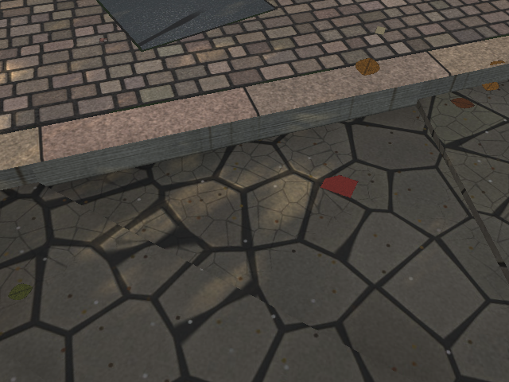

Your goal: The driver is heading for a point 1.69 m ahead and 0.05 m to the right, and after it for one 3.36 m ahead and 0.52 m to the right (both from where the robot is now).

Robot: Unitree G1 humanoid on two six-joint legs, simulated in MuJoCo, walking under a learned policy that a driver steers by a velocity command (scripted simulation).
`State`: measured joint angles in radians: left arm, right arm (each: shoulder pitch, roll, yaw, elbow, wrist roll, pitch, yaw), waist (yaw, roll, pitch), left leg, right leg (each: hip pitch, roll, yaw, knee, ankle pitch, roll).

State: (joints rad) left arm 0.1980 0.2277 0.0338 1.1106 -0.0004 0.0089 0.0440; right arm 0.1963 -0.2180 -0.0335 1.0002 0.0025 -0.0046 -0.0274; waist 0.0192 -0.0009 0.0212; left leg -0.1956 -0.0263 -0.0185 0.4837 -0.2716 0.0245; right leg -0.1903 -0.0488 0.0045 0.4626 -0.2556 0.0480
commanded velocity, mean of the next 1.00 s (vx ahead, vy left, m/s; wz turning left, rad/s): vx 0.40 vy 0.00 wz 0.00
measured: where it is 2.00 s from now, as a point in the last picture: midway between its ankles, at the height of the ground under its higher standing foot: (266, 225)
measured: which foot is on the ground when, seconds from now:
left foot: down 0.00-0.20, up 0.22-0.68, down 0.70-1.00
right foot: down 0.00-0.72, up 0.74-1.00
